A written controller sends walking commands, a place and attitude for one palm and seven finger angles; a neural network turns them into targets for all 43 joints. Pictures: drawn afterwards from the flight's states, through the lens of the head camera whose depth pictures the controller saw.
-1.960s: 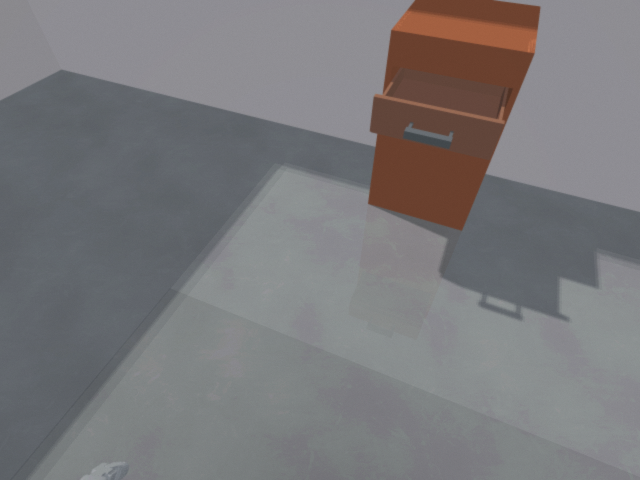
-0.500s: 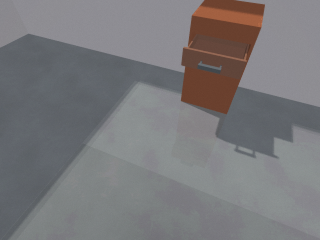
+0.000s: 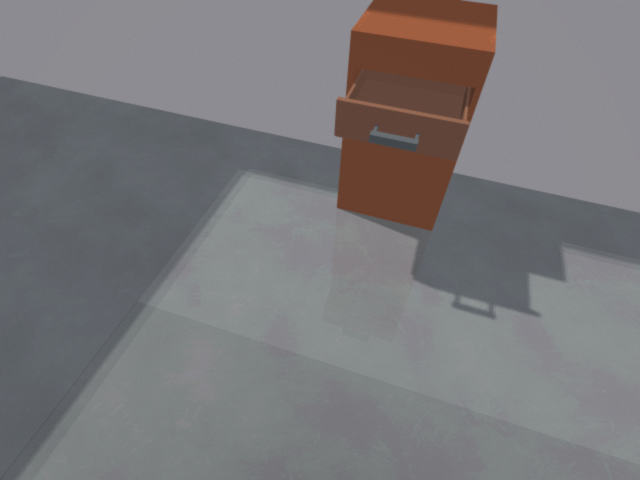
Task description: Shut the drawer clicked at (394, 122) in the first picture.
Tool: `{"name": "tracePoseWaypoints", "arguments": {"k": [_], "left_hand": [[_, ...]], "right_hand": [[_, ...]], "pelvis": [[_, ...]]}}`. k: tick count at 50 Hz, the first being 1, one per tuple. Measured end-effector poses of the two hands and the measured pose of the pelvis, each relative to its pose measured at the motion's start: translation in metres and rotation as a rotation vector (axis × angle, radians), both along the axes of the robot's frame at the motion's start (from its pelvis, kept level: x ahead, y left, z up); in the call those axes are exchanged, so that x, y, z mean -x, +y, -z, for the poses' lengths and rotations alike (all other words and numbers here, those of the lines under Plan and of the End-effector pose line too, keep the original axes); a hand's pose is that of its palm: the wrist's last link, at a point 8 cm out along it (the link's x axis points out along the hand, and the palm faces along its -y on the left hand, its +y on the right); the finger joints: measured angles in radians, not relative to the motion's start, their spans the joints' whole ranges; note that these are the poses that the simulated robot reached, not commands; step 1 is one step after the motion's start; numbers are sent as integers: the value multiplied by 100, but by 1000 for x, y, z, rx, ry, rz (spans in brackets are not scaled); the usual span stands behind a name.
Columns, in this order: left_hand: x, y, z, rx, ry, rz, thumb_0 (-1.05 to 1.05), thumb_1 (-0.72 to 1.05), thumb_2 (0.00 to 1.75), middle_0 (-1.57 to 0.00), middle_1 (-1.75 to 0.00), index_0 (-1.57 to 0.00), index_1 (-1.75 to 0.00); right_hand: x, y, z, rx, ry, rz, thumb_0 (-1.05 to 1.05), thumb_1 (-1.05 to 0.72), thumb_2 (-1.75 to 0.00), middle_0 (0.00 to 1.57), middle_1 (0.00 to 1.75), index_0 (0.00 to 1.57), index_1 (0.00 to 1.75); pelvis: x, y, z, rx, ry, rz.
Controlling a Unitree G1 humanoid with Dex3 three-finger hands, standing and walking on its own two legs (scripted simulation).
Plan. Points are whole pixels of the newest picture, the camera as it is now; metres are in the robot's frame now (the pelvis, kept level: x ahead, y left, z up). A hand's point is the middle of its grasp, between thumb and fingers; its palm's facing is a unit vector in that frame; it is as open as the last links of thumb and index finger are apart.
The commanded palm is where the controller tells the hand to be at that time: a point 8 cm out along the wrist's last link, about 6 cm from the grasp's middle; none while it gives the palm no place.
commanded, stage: get within about a metre, facing it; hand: left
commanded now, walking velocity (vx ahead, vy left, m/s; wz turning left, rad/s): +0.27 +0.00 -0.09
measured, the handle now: (394, 136) +1.05 -0.16 -0.16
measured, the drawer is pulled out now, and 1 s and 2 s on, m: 0.22 0.22 0.22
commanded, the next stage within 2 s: stand and wait in 0.20 s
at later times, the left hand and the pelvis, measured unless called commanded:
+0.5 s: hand out of the picture +0.12 +0.14 -0.16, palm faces +0.04 -0.99 -0.12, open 7.4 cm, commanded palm none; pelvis +0.15 -0.01 +0.01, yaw -2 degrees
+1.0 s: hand (218, 440) +0.21 +0.16 -0.15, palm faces -0.03 -0.98 -0.18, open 7.4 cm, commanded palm none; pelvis +0.23 +0.00 +0.02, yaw -3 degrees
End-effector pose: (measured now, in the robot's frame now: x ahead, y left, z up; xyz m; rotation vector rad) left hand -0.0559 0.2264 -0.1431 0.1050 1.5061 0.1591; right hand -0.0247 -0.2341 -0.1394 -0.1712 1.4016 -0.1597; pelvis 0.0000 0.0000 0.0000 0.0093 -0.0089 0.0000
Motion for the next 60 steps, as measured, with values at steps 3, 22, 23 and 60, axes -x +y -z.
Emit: {"name": "tracePoseWaypoints", "arguments": {"k": [3, 22, 23, 60], "left_hand": [[-36, -9, -2, 3, 0, 38, 1, 90, 90, -20, -30, -20, -30], [-164, -45, -18, 25, -98, 37, 1, 90, 90, -20, -30, -20, -30], [-166, -44, -15, 31, -88, 29, 1, 90, 90, -20, -30, -20, -30], [-297, -26, -20, -8, -92, 90, 1, 91, 90, -20, -30, -20, -30]], "right_hand": [[16, 6, 2, -24, 56, 59, 0, -91, -90, 20, 30, 20, 30], [-202, -18, -20, -18, -173, 29, 1, -94, -90, 19, 30, 20, 29], [-217, -16, -21, -13, -192, 18, 1, -94, -90, 19, 30, 20, 29], [-217, 17, -15, -56, 83, 98, 0, -92, -90, 19, 30, 20, 29]], "pelvis": [[-17, -7, -1, -6, -6, 18], [-131, -20, -20, 17, -12, 25], [-137, -17, -19, 23, -15, 27], [-242, -12, -24, 1, -4, 51]]}}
